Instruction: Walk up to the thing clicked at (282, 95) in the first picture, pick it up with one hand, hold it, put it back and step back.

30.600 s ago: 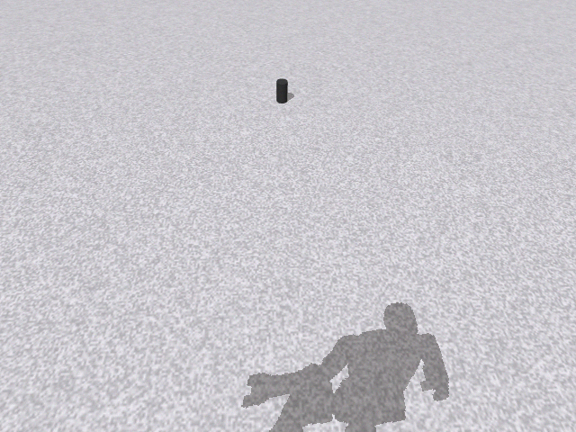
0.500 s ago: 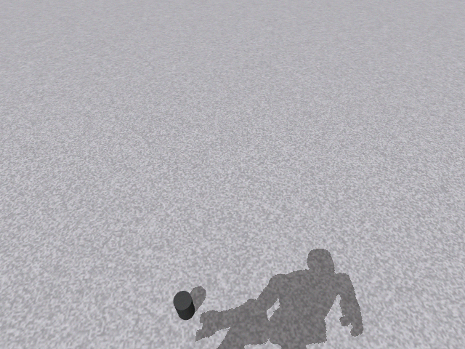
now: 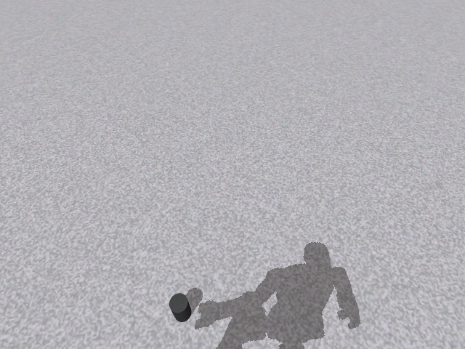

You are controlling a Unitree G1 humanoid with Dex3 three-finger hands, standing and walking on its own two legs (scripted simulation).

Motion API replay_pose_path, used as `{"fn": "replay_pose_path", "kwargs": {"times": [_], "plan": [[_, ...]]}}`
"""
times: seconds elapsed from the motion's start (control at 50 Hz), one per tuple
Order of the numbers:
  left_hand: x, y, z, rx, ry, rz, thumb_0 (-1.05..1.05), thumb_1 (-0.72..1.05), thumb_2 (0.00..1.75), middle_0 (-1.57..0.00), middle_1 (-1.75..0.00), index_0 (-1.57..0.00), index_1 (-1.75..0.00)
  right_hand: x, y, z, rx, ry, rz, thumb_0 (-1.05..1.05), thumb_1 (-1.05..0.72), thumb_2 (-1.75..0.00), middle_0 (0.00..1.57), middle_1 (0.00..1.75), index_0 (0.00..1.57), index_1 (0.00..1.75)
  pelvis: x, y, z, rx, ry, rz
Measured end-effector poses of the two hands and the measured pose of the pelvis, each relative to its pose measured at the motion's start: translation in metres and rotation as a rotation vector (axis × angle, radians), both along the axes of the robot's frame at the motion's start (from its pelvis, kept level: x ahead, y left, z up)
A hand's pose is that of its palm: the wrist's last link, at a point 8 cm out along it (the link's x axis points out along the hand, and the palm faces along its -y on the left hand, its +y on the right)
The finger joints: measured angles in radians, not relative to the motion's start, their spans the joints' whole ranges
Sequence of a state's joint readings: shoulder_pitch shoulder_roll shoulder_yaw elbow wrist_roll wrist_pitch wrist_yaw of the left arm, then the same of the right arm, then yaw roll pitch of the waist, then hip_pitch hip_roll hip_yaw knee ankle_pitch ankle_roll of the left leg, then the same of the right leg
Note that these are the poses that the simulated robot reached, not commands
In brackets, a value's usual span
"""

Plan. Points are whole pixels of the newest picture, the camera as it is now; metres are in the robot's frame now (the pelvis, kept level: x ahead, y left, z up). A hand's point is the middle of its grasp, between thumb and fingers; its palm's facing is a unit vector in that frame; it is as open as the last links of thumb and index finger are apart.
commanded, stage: stand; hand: left
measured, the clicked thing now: (180, 308) +0.39 +0.20 -0.72
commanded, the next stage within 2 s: step back in 0.52 s
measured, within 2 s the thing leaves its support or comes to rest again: neither
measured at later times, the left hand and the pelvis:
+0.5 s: hand out of the picture +0.07 +0.25 -0.16, palm faces -0.01 -0.94 -0.34, open 7.4 cm; pelvis +0.00 +0.00 +0.00, yaw +0 degrees
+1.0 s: hand out of the picture +0.07 +0.31 -0.18, palm faces -0.04 -0.94 -0.35, open 7.4 cm; pelvis -0.07 +0.05 -0.02, yaw -1 degrees
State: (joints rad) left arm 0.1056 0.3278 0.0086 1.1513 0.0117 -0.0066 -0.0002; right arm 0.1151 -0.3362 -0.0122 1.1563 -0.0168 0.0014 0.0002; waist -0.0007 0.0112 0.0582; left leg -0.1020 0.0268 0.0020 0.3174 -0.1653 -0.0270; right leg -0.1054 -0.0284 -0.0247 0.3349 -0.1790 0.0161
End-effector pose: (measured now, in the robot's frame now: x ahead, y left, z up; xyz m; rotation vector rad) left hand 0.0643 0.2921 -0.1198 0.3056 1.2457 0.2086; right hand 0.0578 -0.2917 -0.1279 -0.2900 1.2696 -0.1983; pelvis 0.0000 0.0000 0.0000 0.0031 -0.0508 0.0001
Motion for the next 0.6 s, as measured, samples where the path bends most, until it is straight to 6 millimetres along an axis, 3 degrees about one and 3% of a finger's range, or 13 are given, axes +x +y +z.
{"fn": "replay_pose_path", "kwargs": {"times": [0.28,0.52,0.6], "plan": [[0.006,-0.001,0.001,-0.002,-0.013,-0.002,0.00,0.90,0.90,-0.21,-0.30,-0.21,-0.30,0.012,-0.002,0.004,-0.005,-0.027,0.006,0.00,-0.90,-0.90,0.20,0.30,0.20,0.30,0.004,-0.001,0.000,0.000,-0.002,-0.001],[0.001,-0.001,0.000,-0.002,0.001,-0.002,0.00,0.90,0.90,-0.21,-0.30,-0.21,-0.30,0.008,-0.004,0.004,-0.004,-0.014,0.004,0.00,-0.90,-0.90,0.20,0.30,0.20,0.30,0.004,-0.003,0.001,0.000,0.002,0.000],[0.000,0.005,-0.003,0.003,-0.007,0.021,0.00,0.90,0.90,-0.21,-0.30,-0.21,-0.30,0.007,-0.009,0.001,-0.009,-0.015,-0.009,0.00,-0.90,-0.90,0.20,0.30,0.20,0.30,-0.005,-0.001,-0.004,-0.010,0.013,0.004]]}}
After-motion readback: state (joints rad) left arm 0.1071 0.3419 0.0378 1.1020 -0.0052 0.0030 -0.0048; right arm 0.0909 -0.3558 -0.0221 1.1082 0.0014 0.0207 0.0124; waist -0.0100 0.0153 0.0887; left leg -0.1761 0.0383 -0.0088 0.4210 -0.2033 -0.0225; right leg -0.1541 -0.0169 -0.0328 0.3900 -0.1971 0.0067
